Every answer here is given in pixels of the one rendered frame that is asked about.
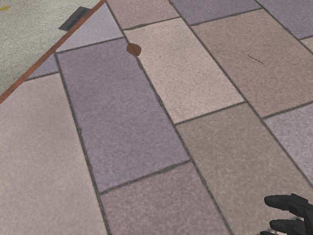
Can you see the robot right hand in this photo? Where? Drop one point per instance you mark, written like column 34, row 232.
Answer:
column 296, row 205

